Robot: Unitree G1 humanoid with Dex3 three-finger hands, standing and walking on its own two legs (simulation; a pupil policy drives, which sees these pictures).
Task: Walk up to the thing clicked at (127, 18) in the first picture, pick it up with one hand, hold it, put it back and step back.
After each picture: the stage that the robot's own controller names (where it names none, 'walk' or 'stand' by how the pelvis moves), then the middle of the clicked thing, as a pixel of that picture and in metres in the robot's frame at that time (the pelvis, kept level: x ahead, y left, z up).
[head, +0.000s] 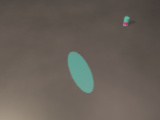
stand; (126, 21) +1.93 -0.57 -0.72
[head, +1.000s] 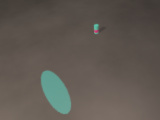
walk; (96, 29) +1.86 -0.03 -0.69
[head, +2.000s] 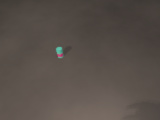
walk; (59, 52) +1.27 +0.35 -0.71
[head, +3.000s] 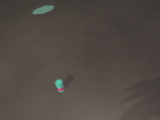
walk; (60, 85) +0.84 +0.34 -0.72
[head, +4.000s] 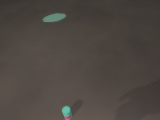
walk; (67, 113) +0.59 +0.23 -0.72
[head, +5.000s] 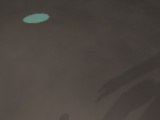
stand; out of the picture +0.43 +0.23 -0.71
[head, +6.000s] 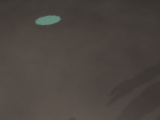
stand; out of the picture +0.42 +0.20 -0.72
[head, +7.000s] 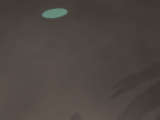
stand; out of the picture +0.41 +0.19 -0.71
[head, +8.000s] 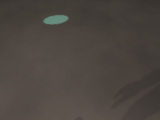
stand; out of the picture +0.42 +0.17 -0.72
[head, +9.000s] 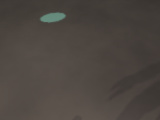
stand; out of the picture +0.42 +0.17 -0.72
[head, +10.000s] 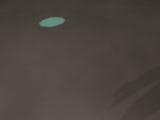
stand; out of the picture +0.40 +0.19 -0.73
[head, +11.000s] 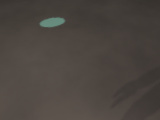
stand; out of the picture +0.39 +0.19 -0.73
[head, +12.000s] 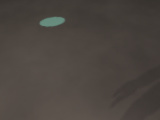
go down; out of the picture +0.39 +0.18 -0.73
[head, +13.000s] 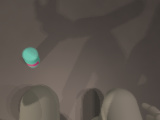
go down; (31, 58) +0.47 +0.23 -0.35
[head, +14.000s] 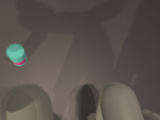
go down; (17, 55) +0.46 +0.26 -0.30
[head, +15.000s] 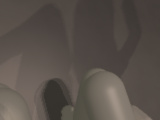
close in; out of the picture +0.44 +0.31 -0.22
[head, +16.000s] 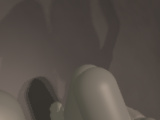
close; out of the picture +0.43 +0.31 -0.22
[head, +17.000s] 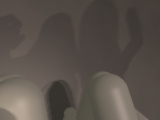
lift; out of the picture +0.35 +0.28 -0.19
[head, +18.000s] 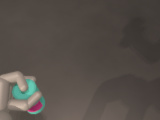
lift; (30, 97) +0.32 +0.19 -0.02
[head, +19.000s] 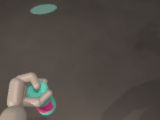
hold; (42, 98) +0.33 +0.16 -0.02
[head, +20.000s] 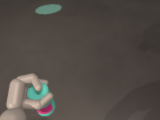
hold; (42, 99) +0.32 +0.16 -0.01
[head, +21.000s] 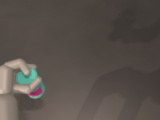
crouch; (31, 83) +0.38 +0.19 -0.08
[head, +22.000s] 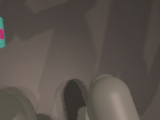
lower; out of the picture +0.56 +0.26 -0.28
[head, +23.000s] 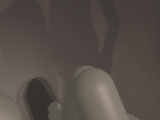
lower; out of the picture +0.53 +0.32 -0.25
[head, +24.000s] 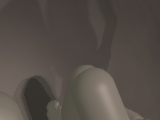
lower; out of the picture +0.53 +0.32 -0.25
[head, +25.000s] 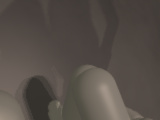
lower; out of the picture +0.53 +0.32 -0.25
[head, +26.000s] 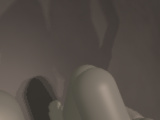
lower; out of the picture +0.53 +0.32 -0.25
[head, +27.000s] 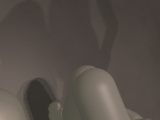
open; out of the picture +0.53 +0.32 -0.25
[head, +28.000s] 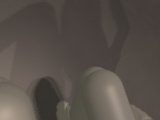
stand; out of the picture +0.54 +0.30 -0.25
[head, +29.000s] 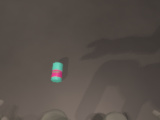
walk; (57, 72) +0.56 +0.17 -0.53
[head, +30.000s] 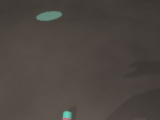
stand; out of the picture +0.52 +0.14 -0.69
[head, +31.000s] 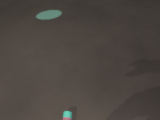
stand; out of the picture +0.51 +0.14 -0.69
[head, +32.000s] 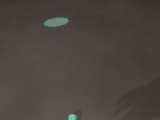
stand; out of the picture +0.53 +0.13 -0.74
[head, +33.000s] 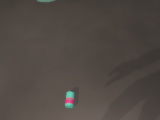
walk; (69, 99) +0.58 +0.14 -0.73
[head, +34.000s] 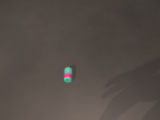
walk; (68, 75) +0.78 +0.19 -0.71
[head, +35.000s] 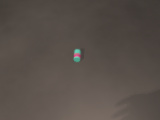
walk; (77, 55) +1.10 +0.16 -0.73
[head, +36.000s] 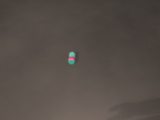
stand; (71, 58) +1.16 +0.13 -0.74
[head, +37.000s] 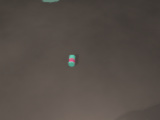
stand; (71, 60) +1.18 +0.14 -0.75
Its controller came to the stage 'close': yes
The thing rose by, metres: 0.69
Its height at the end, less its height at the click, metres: -0.02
